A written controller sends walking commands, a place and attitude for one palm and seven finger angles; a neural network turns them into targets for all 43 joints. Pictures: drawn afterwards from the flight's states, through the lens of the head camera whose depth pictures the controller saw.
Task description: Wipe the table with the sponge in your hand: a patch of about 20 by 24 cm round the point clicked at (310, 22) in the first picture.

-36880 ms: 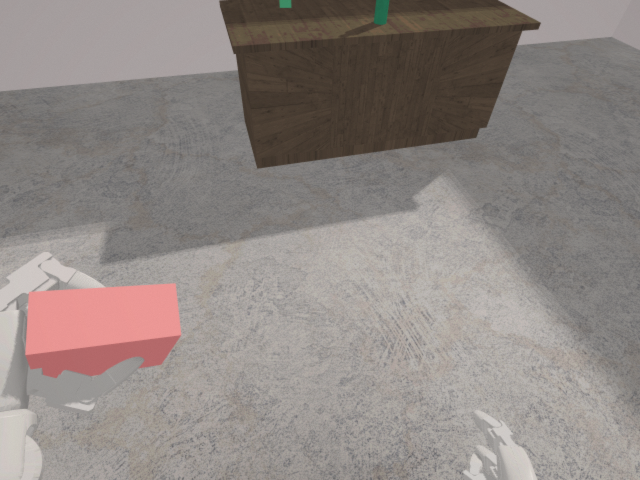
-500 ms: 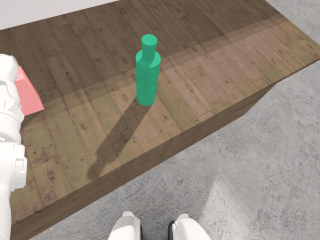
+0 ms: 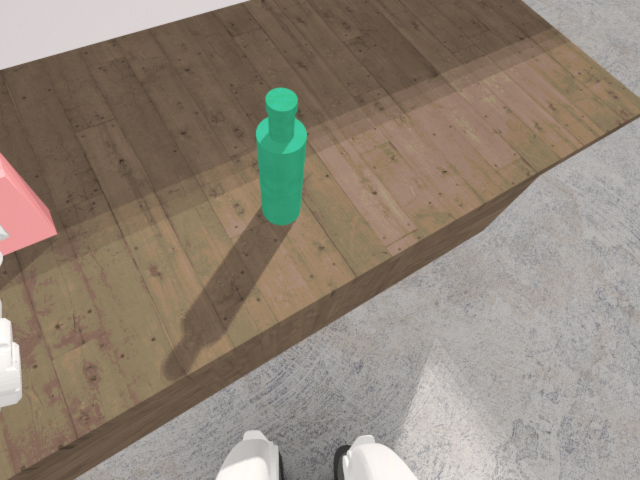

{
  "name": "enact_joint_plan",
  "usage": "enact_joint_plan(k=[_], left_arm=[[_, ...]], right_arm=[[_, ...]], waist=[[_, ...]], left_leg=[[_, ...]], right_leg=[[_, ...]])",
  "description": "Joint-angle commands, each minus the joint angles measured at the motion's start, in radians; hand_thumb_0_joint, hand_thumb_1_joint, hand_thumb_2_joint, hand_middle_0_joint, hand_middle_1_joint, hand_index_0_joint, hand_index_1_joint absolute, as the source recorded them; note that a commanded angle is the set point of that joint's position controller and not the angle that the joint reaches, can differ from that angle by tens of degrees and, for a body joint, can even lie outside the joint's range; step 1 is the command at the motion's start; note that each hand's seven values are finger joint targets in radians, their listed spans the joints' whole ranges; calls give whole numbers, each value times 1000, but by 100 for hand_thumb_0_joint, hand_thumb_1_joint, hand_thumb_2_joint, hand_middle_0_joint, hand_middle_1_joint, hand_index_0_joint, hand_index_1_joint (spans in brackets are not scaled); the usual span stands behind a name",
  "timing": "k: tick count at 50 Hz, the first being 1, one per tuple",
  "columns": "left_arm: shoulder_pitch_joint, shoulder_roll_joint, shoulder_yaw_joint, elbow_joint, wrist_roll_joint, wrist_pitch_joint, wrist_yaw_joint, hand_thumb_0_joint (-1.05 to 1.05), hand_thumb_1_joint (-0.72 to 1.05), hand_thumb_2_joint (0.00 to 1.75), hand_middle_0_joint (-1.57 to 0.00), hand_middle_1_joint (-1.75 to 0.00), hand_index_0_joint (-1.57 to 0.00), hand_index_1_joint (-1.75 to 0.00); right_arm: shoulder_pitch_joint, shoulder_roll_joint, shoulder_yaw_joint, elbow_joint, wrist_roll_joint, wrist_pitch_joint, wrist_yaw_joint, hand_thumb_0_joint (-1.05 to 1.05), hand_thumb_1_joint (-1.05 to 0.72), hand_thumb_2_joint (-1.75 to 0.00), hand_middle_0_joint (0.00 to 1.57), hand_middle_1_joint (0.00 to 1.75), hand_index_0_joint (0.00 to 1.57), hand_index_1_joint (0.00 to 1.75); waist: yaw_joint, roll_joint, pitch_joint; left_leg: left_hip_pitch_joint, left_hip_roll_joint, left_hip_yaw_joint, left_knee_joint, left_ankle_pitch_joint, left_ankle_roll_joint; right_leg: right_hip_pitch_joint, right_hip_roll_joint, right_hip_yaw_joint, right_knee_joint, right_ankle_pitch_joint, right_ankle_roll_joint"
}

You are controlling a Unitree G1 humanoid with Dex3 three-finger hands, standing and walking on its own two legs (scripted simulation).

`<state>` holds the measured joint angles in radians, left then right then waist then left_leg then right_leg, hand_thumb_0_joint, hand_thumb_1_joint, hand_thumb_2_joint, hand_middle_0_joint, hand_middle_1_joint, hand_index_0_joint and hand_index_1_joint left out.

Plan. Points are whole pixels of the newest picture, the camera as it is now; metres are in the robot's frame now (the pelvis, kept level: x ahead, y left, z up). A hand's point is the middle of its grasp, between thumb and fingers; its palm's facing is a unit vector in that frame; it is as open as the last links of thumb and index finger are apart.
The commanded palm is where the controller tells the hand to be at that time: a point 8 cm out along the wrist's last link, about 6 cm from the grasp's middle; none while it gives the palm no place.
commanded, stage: slide back across to the first lane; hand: left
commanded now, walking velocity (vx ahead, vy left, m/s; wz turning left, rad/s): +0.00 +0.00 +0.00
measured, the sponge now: out of the picture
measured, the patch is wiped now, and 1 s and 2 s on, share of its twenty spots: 1.00 1.00 1.00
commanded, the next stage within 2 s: wipe back along the first lane in 0.18 s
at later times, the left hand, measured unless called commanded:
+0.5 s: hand out of the picture +0.41 +0.43 +0.02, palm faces -0.15 +0.00 -0.99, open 9.6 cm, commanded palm +0.39 +0.40 +0.05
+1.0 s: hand out of the picture +0.37 +0.42 +0.01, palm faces -0.09 +0.01 -1.00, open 9.6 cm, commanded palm +0.34 +0.39 +0.04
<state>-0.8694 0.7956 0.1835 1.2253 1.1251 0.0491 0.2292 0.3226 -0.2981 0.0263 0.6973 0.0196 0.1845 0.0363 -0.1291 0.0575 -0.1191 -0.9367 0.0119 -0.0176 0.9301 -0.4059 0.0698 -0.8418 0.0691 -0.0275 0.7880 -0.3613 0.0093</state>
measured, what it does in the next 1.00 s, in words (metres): stands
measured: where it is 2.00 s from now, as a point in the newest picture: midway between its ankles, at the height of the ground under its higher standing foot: outside the picture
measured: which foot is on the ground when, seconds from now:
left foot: down 0.00-1.00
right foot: down 0.00-1.00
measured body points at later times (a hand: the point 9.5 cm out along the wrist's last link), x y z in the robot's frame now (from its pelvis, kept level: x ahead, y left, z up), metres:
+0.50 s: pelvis +0.01 +0.01 +0.00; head +0.14 +0.04 +0.43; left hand +0.41 +0.43 +0.07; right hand +0.07 -0.28 -0.12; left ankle +0.01 +0.07 -0.69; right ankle +0.00 -0.14 -0.69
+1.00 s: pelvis +0.00 +0.02 +0.01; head +0.09 +0.05 +0.45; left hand +0.37 +0.41 +0.07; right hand +0.08 -0.24 -0.12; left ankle +0.01 +0.07 -0.69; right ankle +0.00 -0.14 -0.69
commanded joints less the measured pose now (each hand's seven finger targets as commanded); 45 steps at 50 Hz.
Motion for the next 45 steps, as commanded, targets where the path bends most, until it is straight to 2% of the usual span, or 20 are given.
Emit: enact_joint_plan(k=[1, 4, 7, 9, 11, 12, 19, 22, 25, 26, 29, 30, 32, 35, 36, 38, 39, 41, 44, 45], left_arm=[[-205, 381, 41, -160, 17, -1, 11, 0, 10, 130, -120, -160, -120, -160], [-153, 414, 76, -158, 10, -27, 6, 0, 10, 130, -120, -160, -120, -160], [-170, 377, 52, -187, 13, -56, 8, 0, 10, 130, -120, -160, -120, -160], [-137, 415, 84, -187, 16, -65, 9, 0, 10, 130, -120, -160, -120, -160], [-120, 399, 84, -211, 6, -81, 7, 0, 10, 130, -120, -160, -120, -160], [-111, 429, 107, -199, 13, -84, 10, 0, 10, 130, -120, -160, -120, -160], [-77, 292, 20, -199, 10, -97, 11, 0, 10, 130, -120, -160, -120, -160], [9, 270, 35, -219, -13, -98, 14, 0, 10, 130, -120, -160, -120, -160], [32, 210, 0, -219, -30, -88, 21, 0, 10, 130, -120, -160, -120, -160], [33, 218, 16, -233, -34, -88, 22, 0, 10, 130, -120, -160, -120, -160], [59, 167, -18, -229, -32, -74, 31, 0, 10, 130, -120, -160, -120, -160], [98, 167, -7, -227, -37, -69, 35, 0, 10, 130, -120, -160, -120, -160], [104, 128, -29, -253, -40, -68, 38, 0, 10, 130, -120, -160, -120, -160], [158, 112, -29, -210, -51, -55, 46, 0, 10, 130, -120, -160, -120, -160], [158, 138, 0, -221, -54, -57, 48, 0, 10, 130, -120, -160, -120, -160], [174, 98, -35, -196, -50, -49, 53, 0, 10, 130, -120, -160, -120, -160], [160, 86, -41, -209, -44, -49, 56, 0, 10, 130, -120, -160, -120, -160], [217, 68, -30, -225, -59, -48, 61, 0, 10, 130, -120, -160, -120, -160], [211, 41, -50, -235, -65, -38, 71, 0, 10, 130, -120, -160, -120, -160], [239, 36, -45, -230, -73, -33, 75, 0, 10, 130, -120, -160, -120, -160]], right_arm=[[144, -203, -75, -43, -6, 2, -6, 0, -90, -90, 20, 30, 20, 30], [146, -212, -82, -34, -6, 8, -8, 0, -90, -90, 20, 30, 20, 30], [145, -210, -92, -29, -4, 9, -12, 0, -90, -90, 20, 30, 20, 30], [141, -213, -91, -27, -7, 16, -13, 0, -90, -90, 20, 30, 20, 30], [132, -210, -93, -29, -9, 17, -13, 0, -90, -90, 20, 30, 20, 30], [137, -216, -95, -20, -11, 21, -13, 0, -90, -90, 20, 30, 20, 30], [124, -200, -106, -32, -6, 28, -10, 0, -90, -90, 20, 30, 20, 30], [116, -194, -109, -36, -4, 27, -8, 0, -90, -90, 20, 30, 20, 30], [95, -185, -107, -42, 0, 28, -8, 0, -90, -90, 20, 30, 20, 30], [89, -187, -106, -40, -1, 25, -9, 0, -90, -90, 20, 30, 20, 30], [80, -181, -108, -47, 2, 24, -6, 0, -90, -90, 20, 30, 20, 30], [76, -179, -108, -48, 3, 23, -4, 0, -90, -90, 20, 30, 20, 30], [68, -173, -109, -51, 7, 19, -4, 0, -90, -90, 20, 30, 20, 30], [53, -173, -106, -55, 8, 18, -4, 0, -90, -90, 20, 30, 20, 30], [45, -177, -103, -52, 7, 16, -4, 0, -90, -90, 20, 30, 20, 30], [41, -172, -103, -57, 10, 13, -2, 0, -90, -90, 20, 30, 20, 30], [39, -170, -106, -58, 12, 11, 0, 0, -90, -90, 20, 30, 20, 30], [24, -166, -106, -69, 12, 5, 0, 0, -90, -90, 20, 30, 20, 30], [16, -164, -109, -73, 17, 2, 0, 0, -90, -90, 20, 30, 20, 30], [11, -163, -111, -75, 18, 0, -1, 0, -90, -90, 20, 30, 20, 30]], waist=[[61, 98, -459], [66, 85, -442], [52, 105, -424], [65, 92, -434], [76, 134, -452], [76, 112, -456], [57, 106, -400], [87, 116, -453], [79, 79, -394], [88, 104, -392], [83, 73, -370], [98, 67, -366], [98, 91, -376], [98, 2, -325], [112, 28, -324], [107, 31, -289], [105, 26, -290], [128, 39, -313], [113, -5, -294], [120, -15, -287]], left_leg=[[420, -17, -40, -84, 501, -15], [421, -20, -39, -79, 513, -15], [460, -15, -45, -77, 537, -19], [449, -19, -43, -70, 559, -19], [482, -15, -40, -62, 617, -21], [482, -15, -46, -57, 631, -26], [497, -10, -62, -72, 582, -38], [544, -4, -68, -74, 644, -46], [504, -6, -60, -90, 561, -39], [523, 1, -70, -96, 594, -44], [519, -1, -74, -112, 552, -48], [512, 0, -72, -115, 547, -45], [543, 4, -83, -122, 584, -55], [461, -7, -61, -136, 460, -34], [462, -5, -62, -142, 466, -35], [456, -6, -67, -149, 444, -40], [466, -5, -77, -156, 432, -46], [481, 0, -68, -158, 461, -42], [463, -3, -74, -168, 406, -43], [458, -3, -72, -173, 387, -39]], right_leg=[[182, 36, -21, -55, 341, -67], [181, 37, -18, -59, 351, -66], [139, 38, -22, -63, 337, -67], [159, 39, -20, -55, 362, -69], [158, 37, -16, -49, 386, -72], [154, 38, -19, -43, 389, -71], [93, 42, -36, -58, 310, -73], [113, 42, -37, -55, 313, -75], [122, 42, -41, -66, 279, -73], [112, 39, -42, -66, 281, -78], [106, 40, -47, -77, 251, -75], [126, 39, -49, -76, 248, -77], [113, 37, -49, -79, 248, -78], [159, 36, -42, -92, 231, -76], [164, 32, -38, -92, 240, -81], [143, 33, -45, -89, 211, -81], [126, 32, -48, -93, 195, -81], [151, 30, -42, -97, 213, -85], [153, 28, -44, -101, 192, -79], [166, 27, -44, -105, 180, -80]])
